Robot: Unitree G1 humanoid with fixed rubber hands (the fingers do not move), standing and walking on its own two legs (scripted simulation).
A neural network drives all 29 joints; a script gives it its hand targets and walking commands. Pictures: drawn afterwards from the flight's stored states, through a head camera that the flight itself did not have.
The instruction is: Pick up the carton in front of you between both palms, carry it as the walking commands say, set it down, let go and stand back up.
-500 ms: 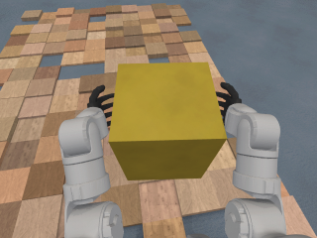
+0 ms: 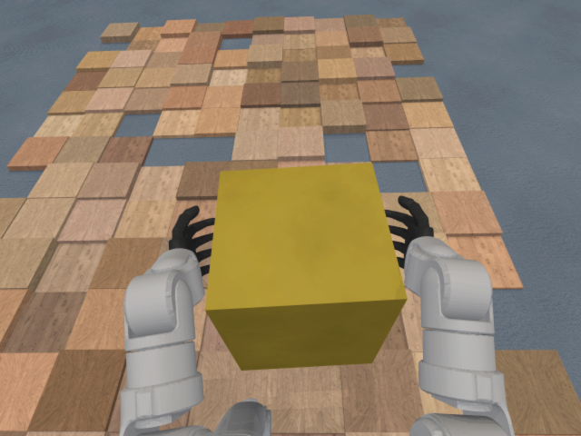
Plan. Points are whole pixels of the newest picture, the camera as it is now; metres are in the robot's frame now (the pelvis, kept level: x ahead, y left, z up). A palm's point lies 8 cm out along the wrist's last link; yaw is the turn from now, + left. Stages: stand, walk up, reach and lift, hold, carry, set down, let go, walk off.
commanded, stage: carry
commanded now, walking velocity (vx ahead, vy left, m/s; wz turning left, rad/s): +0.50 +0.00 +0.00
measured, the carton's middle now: (301, 274) +0.34 +0.02 +0.01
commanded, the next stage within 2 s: none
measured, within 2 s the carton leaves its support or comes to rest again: neither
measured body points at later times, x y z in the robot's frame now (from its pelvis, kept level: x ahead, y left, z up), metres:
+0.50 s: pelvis +0.34 +0.00 +0.03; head +0.37 +0.00 +0.48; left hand +0.69 +0.12 +0.12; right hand +0.67 -0.19 +0.13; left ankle +0.32 +0.07 -0.72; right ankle +0.42 -0.15 -0.67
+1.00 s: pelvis +0.67 -0.07 -0.01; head +0.71 -0.09 +0.44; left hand +1.01 +0.09 +0.09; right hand +1.02 -0.22 +0.08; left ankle +0.80 +0.05 -0.68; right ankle +0.55 -0.14 -0.75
